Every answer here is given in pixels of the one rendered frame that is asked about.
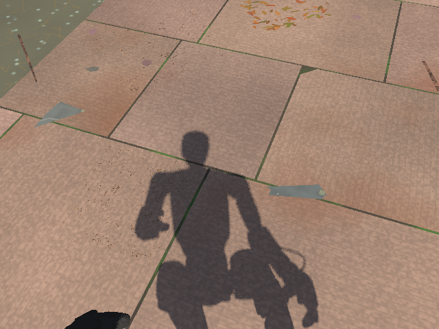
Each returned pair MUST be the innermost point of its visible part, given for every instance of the left robot hand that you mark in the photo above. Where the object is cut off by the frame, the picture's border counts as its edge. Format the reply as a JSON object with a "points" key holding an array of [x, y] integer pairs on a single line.
{"points": [[95, 320]]}

